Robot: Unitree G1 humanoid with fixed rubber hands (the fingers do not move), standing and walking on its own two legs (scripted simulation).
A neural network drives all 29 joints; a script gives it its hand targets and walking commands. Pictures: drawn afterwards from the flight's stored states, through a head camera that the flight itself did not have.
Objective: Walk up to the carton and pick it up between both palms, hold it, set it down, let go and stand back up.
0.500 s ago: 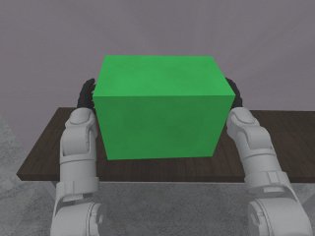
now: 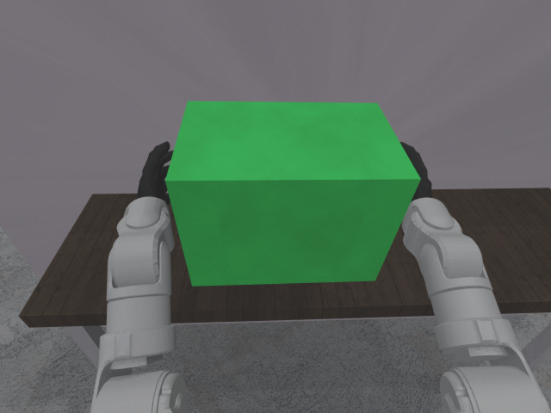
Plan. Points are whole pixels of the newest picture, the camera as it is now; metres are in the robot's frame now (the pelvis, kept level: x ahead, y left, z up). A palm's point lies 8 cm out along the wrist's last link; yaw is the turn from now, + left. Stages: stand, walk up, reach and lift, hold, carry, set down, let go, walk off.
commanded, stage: hold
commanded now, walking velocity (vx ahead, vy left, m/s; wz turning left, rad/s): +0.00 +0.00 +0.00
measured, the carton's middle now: (285, 194) +0.37 -0.01 +0.17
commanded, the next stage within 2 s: set down in 0.86 s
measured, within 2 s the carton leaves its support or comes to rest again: neither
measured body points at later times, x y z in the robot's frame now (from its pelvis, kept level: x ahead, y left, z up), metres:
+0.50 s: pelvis -0.01 -0.01 +0.00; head -0.06 +0.02 +0.45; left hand +0.36 +0.20 +0.18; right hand +0.37 -0.16 +0.19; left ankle +0.03 +0.12 -0.75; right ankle +0.00 -0.12 -0.75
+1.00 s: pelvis +0.00 -0.01 +0.00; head -0.05 +0.01 +0.45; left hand +0.35 +0.19 +0.18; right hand +0.37 -0.17 +0.18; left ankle +0.03 +0.12 -0.75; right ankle +0.00 -0.12 -0.75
